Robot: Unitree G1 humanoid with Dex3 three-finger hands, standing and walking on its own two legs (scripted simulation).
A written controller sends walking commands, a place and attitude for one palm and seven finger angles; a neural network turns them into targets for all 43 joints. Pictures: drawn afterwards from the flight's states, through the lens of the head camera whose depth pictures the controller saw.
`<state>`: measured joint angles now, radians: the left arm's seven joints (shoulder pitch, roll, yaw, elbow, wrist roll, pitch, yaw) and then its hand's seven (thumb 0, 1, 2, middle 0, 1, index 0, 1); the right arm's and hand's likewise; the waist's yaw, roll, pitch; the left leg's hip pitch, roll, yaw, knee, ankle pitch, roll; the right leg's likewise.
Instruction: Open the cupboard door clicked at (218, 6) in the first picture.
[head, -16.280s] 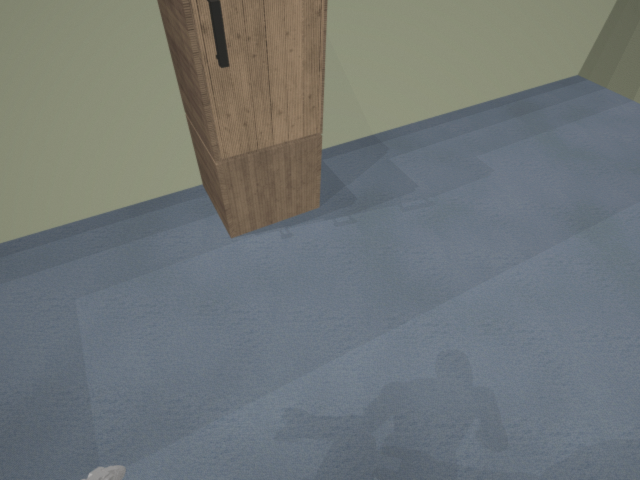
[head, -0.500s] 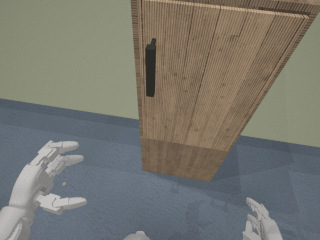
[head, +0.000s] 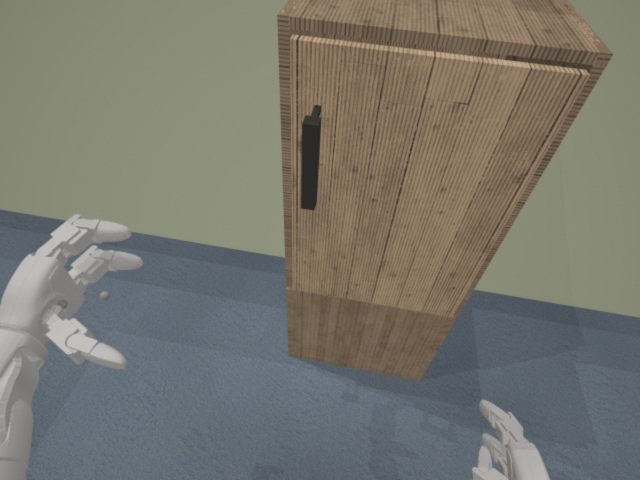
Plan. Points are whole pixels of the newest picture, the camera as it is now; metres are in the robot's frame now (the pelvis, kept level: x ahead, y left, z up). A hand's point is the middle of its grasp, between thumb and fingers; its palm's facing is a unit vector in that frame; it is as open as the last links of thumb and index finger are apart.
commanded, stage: raise the hand with hooked fingers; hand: left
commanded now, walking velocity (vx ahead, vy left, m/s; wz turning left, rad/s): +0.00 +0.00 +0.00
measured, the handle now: (312, 159) +0.57 +0.06 +0.10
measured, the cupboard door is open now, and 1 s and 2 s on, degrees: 0 0 0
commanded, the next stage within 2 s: move the hooked fingers beside the handle in 0.56 s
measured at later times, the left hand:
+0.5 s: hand (120, 284) +0.29 +0.25 +0.11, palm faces -0.05 -1.00 -0.04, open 14.0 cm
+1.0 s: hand (166, 252) +0.34 +0.22 +0.11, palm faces -0.12 -0.99 -0.01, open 14.0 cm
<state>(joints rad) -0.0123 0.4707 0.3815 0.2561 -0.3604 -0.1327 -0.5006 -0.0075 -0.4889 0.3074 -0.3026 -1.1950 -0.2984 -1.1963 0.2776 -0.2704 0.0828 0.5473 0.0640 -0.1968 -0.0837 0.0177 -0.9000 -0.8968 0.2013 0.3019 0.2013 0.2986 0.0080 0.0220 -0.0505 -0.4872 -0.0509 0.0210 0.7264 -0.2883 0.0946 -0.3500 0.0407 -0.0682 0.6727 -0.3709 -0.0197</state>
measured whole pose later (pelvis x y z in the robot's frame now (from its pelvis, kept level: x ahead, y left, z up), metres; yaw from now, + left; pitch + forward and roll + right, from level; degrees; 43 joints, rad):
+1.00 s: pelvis +0.01 -0.02 +0.00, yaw +0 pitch +4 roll -2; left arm -0.25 0.45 0.33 0.49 -0.34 -0.13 -0.51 -0.01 -0.50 0.30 -0.30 -1.20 -0.30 -1.20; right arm 0.27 -0.29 0.06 0.57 0.08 -0.16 -0.08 0.02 -0.90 -0.90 0.20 0.30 0.20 0.30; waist -0.01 0.02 -0.06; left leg -0.50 -0.04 0.01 0.71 -0.29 0.07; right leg -0.36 0.06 -0.07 0.66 -0.37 -0.05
